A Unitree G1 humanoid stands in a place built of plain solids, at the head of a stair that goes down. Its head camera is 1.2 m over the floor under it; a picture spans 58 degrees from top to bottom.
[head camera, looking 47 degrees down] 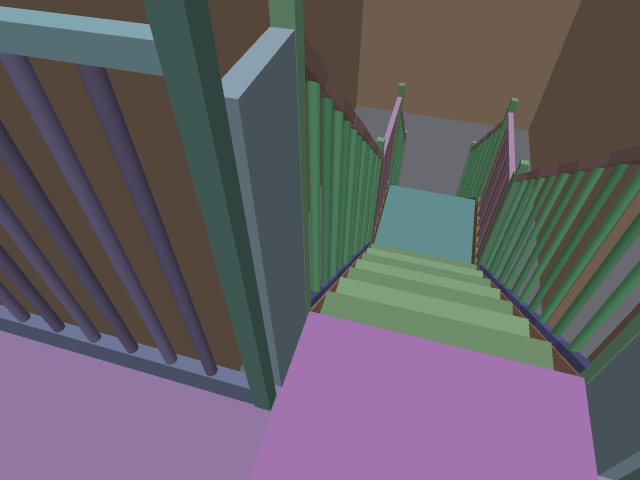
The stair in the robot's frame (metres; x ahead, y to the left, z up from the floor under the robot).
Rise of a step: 0.20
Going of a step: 0.24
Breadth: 0.84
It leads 16 degrees to the right of straight ahead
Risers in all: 8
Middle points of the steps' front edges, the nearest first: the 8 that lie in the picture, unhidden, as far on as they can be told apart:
0.68 -0.37 0.00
0.91 -0.43 -0.20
1.15 -0.50 -0.41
1.38 -0.57 -0.61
1.61 -0.63 -0.82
1.84 -0.70 -1.02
2.07 -0.77 -1.23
2.30 -0.83 -1.43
